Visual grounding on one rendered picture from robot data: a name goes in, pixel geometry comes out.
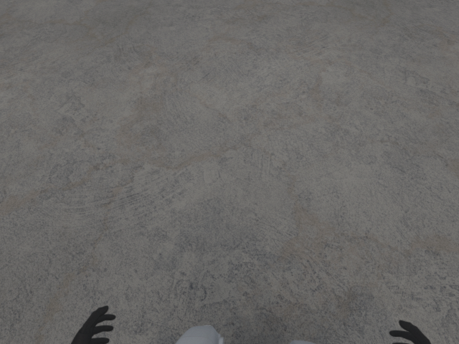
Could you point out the robot right hand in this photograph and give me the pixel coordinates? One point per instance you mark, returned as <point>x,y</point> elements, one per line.
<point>413,334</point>

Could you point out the left robot thigh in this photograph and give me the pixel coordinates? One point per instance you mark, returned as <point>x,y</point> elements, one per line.
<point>201,335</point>

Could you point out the robot left hand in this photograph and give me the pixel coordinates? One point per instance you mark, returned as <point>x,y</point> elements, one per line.
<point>89,328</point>

